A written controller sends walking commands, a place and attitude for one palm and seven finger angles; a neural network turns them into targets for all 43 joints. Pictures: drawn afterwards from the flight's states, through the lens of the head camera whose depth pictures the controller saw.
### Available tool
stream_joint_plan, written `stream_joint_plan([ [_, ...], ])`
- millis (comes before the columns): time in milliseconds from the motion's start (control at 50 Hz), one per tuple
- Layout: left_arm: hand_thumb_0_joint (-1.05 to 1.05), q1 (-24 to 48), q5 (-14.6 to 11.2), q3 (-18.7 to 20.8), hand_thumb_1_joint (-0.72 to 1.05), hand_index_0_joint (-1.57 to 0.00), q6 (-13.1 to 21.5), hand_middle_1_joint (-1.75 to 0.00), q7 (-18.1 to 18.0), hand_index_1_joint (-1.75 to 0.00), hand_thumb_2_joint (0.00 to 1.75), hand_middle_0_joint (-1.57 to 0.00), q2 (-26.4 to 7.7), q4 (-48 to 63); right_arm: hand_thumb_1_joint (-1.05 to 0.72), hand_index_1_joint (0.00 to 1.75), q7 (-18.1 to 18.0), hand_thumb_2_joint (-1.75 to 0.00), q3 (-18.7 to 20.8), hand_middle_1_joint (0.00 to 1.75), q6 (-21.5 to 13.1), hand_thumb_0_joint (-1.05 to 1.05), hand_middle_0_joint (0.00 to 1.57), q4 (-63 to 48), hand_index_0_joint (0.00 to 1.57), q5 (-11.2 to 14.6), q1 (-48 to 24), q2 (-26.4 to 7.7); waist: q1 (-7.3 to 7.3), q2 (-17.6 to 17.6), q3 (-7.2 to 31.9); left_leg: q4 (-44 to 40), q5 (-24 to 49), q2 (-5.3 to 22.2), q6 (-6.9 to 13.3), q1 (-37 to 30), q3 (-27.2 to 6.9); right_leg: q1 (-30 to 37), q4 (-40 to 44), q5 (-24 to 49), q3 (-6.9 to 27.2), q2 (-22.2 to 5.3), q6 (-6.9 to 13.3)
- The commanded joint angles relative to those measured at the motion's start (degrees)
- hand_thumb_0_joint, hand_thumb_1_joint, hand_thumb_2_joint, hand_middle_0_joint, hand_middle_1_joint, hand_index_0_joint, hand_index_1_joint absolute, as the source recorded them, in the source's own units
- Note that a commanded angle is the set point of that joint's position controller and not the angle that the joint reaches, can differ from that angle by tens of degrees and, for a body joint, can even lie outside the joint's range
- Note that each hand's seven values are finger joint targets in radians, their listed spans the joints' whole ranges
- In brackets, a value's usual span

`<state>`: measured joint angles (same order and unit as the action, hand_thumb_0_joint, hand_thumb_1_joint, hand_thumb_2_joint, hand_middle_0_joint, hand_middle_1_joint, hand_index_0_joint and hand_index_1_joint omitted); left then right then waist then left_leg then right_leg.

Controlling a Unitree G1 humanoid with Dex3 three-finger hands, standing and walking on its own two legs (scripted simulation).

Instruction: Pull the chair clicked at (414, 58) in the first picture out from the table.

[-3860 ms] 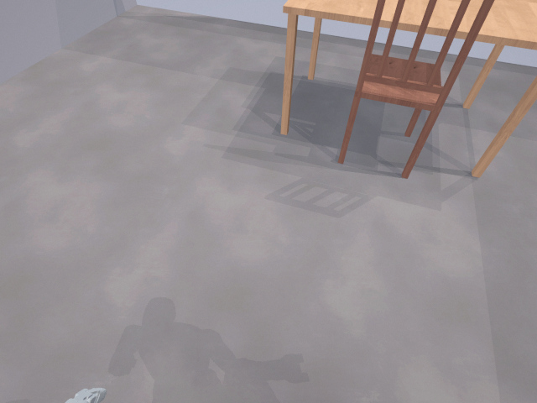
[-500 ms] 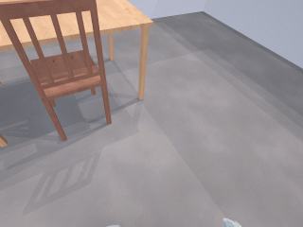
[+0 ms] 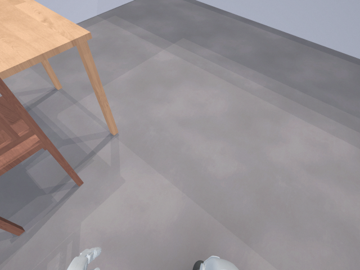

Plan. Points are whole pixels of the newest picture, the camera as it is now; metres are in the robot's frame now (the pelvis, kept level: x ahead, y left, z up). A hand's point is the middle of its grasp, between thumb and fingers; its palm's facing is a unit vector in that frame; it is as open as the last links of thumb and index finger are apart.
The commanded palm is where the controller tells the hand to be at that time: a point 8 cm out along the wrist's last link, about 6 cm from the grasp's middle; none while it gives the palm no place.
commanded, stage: walk to a spot facing it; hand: left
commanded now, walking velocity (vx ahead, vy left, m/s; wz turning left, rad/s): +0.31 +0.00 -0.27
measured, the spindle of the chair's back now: out of the picture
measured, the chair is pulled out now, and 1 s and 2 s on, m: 0.00 0.00 0.00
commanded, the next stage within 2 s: turn to face it in 0.16 s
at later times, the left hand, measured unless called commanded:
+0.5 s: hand (100, 247) +0.20 +0.21 -0.17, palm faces +0.04 -0.99 -0.16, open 7.3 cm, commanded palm none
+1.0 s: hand (105, 219) +0.26 +0.20 -0.12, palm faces +0.25 -0.92 -0.29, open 7.3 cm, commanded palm none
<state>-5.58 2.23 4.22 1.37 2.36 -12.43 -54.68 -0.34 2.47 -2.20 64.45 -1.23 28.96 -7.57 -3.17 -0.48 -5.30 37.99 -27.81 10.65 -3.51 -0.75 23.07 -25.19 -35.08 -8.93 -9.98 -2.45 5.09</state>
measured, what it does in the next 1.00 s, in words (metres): walks ahead, turning left: left foot, then right foot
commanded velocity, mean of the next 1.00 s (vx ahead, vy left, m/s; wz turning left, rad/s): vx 0.06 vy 0.00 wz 0.42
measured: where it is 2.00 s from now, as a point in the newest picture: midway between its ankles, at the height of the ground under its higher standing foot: outside the picture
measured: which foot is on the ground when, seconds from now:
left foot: down 0.00-0.00, up 0.02-0.40, down 0.42-0.86, up 0.88-1.00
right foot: down 0.00-0.44, up 0.46-0.84, down 0.86-1.00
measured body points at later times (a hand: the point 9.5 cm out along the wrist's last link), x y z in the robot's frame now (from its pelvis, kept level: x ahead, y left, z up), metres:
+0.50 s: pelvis +0.18 +0.03 +0.01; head +0.18 +0.06 +0.46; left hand +0.20 +0.26 -0.15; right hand +0.26 -0.20 -0.12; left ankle +0.24 +0.12 -0.71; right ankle +0.10 -0.08 -0.68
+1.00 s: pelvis +0.19 -0.02 +0.02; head +0.22 -0.04 +0.47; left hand +0.24 +0.25 -0.10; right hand +0.30 -0.27 -0.14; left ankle +0.18 +0.11 -0.64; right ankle +0.22 -0.12 -0.71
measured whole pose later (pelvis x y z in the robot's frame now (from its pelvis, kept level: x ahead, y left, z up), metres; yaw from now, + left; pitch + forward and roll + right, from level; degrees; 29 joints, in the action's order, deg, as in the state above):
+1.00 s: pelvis +0.19 -0.02 +0.02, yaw +15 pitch -1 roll +1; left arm -9.2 1.4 2.3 -1.0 -1.3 -10.5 -50.7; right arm 1.1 5.8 4.5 54.4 -1.4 13.7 -14.5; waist -2.6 2.6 -2.6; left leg 63.5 -22.1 -0.3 -2.6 30.9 0.5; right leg -13.8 -31.1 -16.5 -7.5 -4.4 0.6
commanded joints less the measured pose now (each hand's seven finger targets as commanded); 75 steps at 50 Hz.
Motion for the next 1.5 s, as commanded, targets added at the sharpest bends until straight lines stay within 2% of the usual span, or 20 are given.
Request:
stream_joint_plan([
  [0, 0.00, -21.86, -2.20, 3.48, 0.90, -0.20, 1.14, -0.30, -2.31, -0.30, 0.90, -0.20, -15.08, -3.03, -0.90, 0.30, -0.33, -0.90, 1.50, 0.30, -1.98, 0.00, 0.20, -9.66, 0.20, 1.11, -9.22, -7.43, 11.15, -7.08, 16.53, 43.83, -2.47, -2.86, 1.45, 38.11, -18.43, 36.54, 15.63, 14.98, 34.96, -22.00, 10.88],
  [60, 0.00, -9.25, -1.57, 1.20, 0.90, -0.20, 1.57, -0.30, -3.00, -0.30, 0.90, -0.20, -7.53, 0.00, -0.90, 0.30, -0.25, -0.90, 1.22, 0.30, -0.06, 0.00, 0.20, -8.41, 0.20, -0.26, -10.06, -6.29, 4.22, -2.07, 4.88, 37.34, 7.32, 1.57, 1.04, 33.35, -21.07, 13.38, 20.30, 3.46, 24.00, -16.14, 6.68],
  [120, 0.00, -6.24, -0.78, 0.55, 0.90, -0.20, 2.30, -0.30, -3.18, -0.30, 0.90, -0.20, -6.07, -0.21, -0.90, 0.30, 0.05, -0.90, 0.95, 0.30, 1.27, 0.00, 0.20, -6.72, 0.20, -0.46, -4.74, -4.52, 0.00, -3.88, 5.51, 27.25, 9.08, 0.65, 0.14, 27.62, -19.68, 6.36, 21.09, 4.79, 15.99, -11.98, 5.16],
  [360, 0.00, -11.73, -1.59, -0.52, 0.90, -0.20, 1.50, -0.30, -3.56, -0.30, 0.90, -0.20, -4.33, -3.71, -0.90, 0.30, 0.60, -0.90, 0.07, 0.30, -0.55, 0.00, 0.20, -7.91, 0.20, 0.07, -12.68, -6.19, 2.16, -0.65, 5.73, -10.13, 25.50, -5.03, 1.77, 12.07, -18.11, 14.43, 9.56, 11.08, 8.66, -7.87, -0.92],
  [400, 0.00, -14.82, -1.89, -1.32, 0.90, -0.20, 0.97, -0.30, -3.70, -0.30, 0.90, -0.20, -0.93, -3.16, -0.90, 0.30, 0.12, -0.90, 1.48, 0.30, -0.28, 0.00, 0.20, -7.41, 0.20, -0.48, -7.57, -13.85, 1.30, 13.98, 9.78, -13.08, 47.37, 8.77, 9.84, 0.53, -33.78, 3.67, -6.62, -12.54, 1.38, -0.51, -6.26],
  [420, 0.00, -13.48, -1.93, -1.83, 0.90, -0.20, 0.62, -0.30, -3.85, -0.30, 0.90, -0.20, -0.99, -2.49, -0.90, 0.30, -0.42, -0.90, 1.41, 0.30, 0.30, 0.00, 0.20, -7.10, 0.20, -0.26, -7.07, -14.70, 0.84, 19.54, 10.05, -18.01, 47.75, 13.04, 14.46, 1.74, -41.36, 0.39, -17.58, -28.07, 3.49, 1.03, -7.53],
  [460, 0.00, -8.44, -1.48, -0.99, 0.90, -0.20, 0.00, -0.30, -3.88, -0.30, 0.90, -0.20, -2.50, -1.64, -0.90, 0.30, -1.06, -0.90, 1.06, 0.30, 0.82, 0.00, 0.20, -7.76, 0.20, -0.30, -10.39, -13.03, 0.97, 12.25, 6.86, -19.16, 43.21, 11.03, 15.71, 6.64, -41.93, -3.76, -25.39, -26.18, 8.39, -1.53, -7.57],
  [540, 0.00, -8.12, -1.55, -0.28, 0.90, -0.20, -1.13, -0.30, -3.42, -0.30, 0.90, -0.20, -1.94, -0.98, -0.90, 0.30, -0.89, -0.90, 1.73, 0.30, 1.16, 0.00, 0.20, -9.87, 0.20, -0.08, -14.78, -12.56, 2.54, 7.03, 9.51, -18.78, 41.28, 5.27, 13.34, 9.25, -33.60, -1.33, -23.16, -18.23, 8.57, -1.89, -8.87],
  [800, 0.00, -9.81, -1.95, 0.96, 0.90, -0.20, -1.84, -0.30, -4.18, -0.30, 0.90, -0.20, -3.59, 4.10, -0.90, 0.30, 0.18, -0.90, 4.65, 0.30, 3.80, 0.00, 0.20, -14.60, 0.20, 0.03, -18.15, -15.16, 4.61, 8.62, 10.39, -13.53, 25.73, -1.00, 10.01, 20.15, -40.06, 15.98, 7.73, -5.96, 7.72, 1.15, -8.57],
  [820, 0.00, -10.78, -1.45, 1.47, 0.90, -0.20, -1.30, -0.30, -4.52, -0.30, 0.90, -0.20, -6.78, 4.41, -0.90, 0.30, 0.59, -0.90, 4.49, 0.30, 3.88, 0.00, 0.20, -15.25, 0.20, 0.52, -17.95, -13.14, 5.24, 1.29, 10.22, -7.77, 19.44, -4.66, 6.73, 27.85, -36.99, 23.41, 15.52, -5.98, 13.05, -4.56, -7.02],
  [840, 0.00, -11.50, -0.52, 2.52, 0.90, -0.20, -0.95, -0.30, -4.92, -0.30, 0.90, -0.20, -12.32, 5.02, -0.90, 0.30, 0.84, -0.90, 3.71, 0.30, 3.89, 0.00, 0.20, -16.89, 0.20, 0.73, -17.37, -8.79, 5.77, -15.78, 8.73, 5.97, 1.77, -13.39, 1.47, 38.47, -24.98, 26.85, 21.53, -5.71, 28.39, -20.91, -1.33],
  [860, 0.00, -9.46, -0.99, 2.11, 0.90, -0.20, -1.40, -0.30, -4.77, -0.30, 0.90, -0.20, -13.62, 6.59, -0.90, 0.30, 0.78, -0.90, 4.18, 0.30, 4.19, 0.00, 0.20, -17.27, 0.20, -0.15, -17.77, -11.16, 5.54, -14.54, 7.88, 18.56, -4.70, -11.96, 1.35, 36.65, -25.13, 17.30, 22.44, -6.67, 29.53, -26.83, 3.11],
  [960, 0.00, -2.06, -1.02, 0.31, 0.90, -0.20, -0.89, -0.30, -4.56, -0.30, 0.90, -0.20, -7.36, 8.54, -0.90, 0.30, 1.96, -0.90, 3.82, 0.30, 5.69, 0.00, 0.20, -14.43, 0.20, -0.26, -15.80, -10.13, 1.42, -9.53, 2.82, 32.19, 6.75, -7.75, -0.58, 35.03, -22.67, 12.17, 17.62, 4.78, 10.21, -16.07, 0.08],
  [1140, 0.00, -9.49, -0.37, 1.31, 0.90, -0.20, -1.59, -0.30, -4.22, -0.30, 0.90, -0.20, -12.55, 6.19, -0.90, 0.30, 2.27, -0.90, 2.22, 0.30, 5.14, 0.00, 0.20, -17.62, 0.20, 0.52, -24.43, -9.82, 5.83, -12.17, 6.47, 10.29, 0.94, -7.97, -0.58, 27.33, -17.25, 19.93, 12.04, 17.81, 5.58, -19.91, 1.74],
  [1220, 0.00, -9.35, -0.89, 1.78, 0.90, -0.20, -2.21, -0.30, -3.77, -0.30, 0.90, -0.20, -13.05, 5.67, -0.90, 0.30, 2.05, -0.90, 2.39, 0.30, 4.24, 0.00, 0.20, -17.48, 0.20, 0.46, -20.80, -11.60, 3.74, -10.47, 9.54, -6.84, 10.15, -8.78, 0.93, 16.37, -15.36, 18.44, 3.27, 18.19, 0.87, -18.63, -2.43],
  [1240, 0.00, -9.07, -1.40, 1.77, 0.90, -0.20, -2.47, -0.30, -3.51, -0.30, 0.90, -0.20, -12.09, 6.23, -0.90, 0.30, 1.99, -0.90, 3.15, 0.30, 3.76, 0.00, 0.20, -16.72, 0.20, 0.27, -17.36, -14.60, 1.47, -4.21, 11.78, -13.37, 19.98, -6.22, 2.42, 6.70, -18.53, 11.70, -4.09, 12.53, -1.29, -16.89, -5.47],
  [1260, 0.00, -8.53, -1.79, 1.32, 0.90, -0.20, -2.71, -0.30, -2.96, -0.30, 0.90, -0.20, -8.61, 8.69, -0.90, 0.30, 1.61, -0.90, 4.90, 0.30, 3.25, 0.00, 0.20, -16.85, 0.20, -0.20, -14.35, -21.67, -0.49, 14.08, 13.18, -15.32, 39.60, 8.73, 9.78, -3.55, -38.95, -5.36, -16.95, -13.58, -3.20, -8.83, -10.56],
  [1280, 0.00, -3.51, -1.23, 0.23, 0.90, -0.20, -2.91, -0.30, -3.09, -0.30, 0.90, -0.20, -7.16, 11.20, -0.90, 0.30, 1.33, -0.90, 5.41, 0.30, 3.53, 0.00, 0.20, -15.33, 0.20, 0.19, -10.11, -24.46, -2.82, 16.45, 11.95, -16.50, 50.84, 15.89, 16.30, -1.20, -43.21, -10.32, -26.11, -30.86, 1.91, -5.93, -10.90],
  [1380, 0.00, -5.15, -1.37, 0.79, 0.90, -0.20, -3.30, -0.30, -2.86, -0.30, 0.90, -0.20, -7.36, 7.06, -0.90, 0.30, -0.08, -0.90, 3.30, 0.30, 2.83, 0.00, 0.20, -17.40, 0.20, 0.01, -20.54, -17.56, 2.18, 9.62, 8.33, -15.94, 42.66, 3.36, 12.15, 7.37, -32.01, -7.48, -30.41, -15.81, 8.37, -4.68, -10.89],
  [1480, 0.00, -4.58, -1.53, 0.36, 0.90, -0.20, -3.52, -0.30, -3.12, -0.30, 0.90, -0.20, -6.62, 7.24, -0.90, 0.30, -0.08, -0.90, 3.35, 0.30, 3.03, 0.00, 0.20, -16.77, 0.20, 0.03, -18.34, -17.34, 1.37, 8.14, 8.63, -16.45, 42.29, 3.05, 13.60, 5.30, -34.25, -4.96, -22.18, -15.65, 8.26, -2.58, -11.18],
])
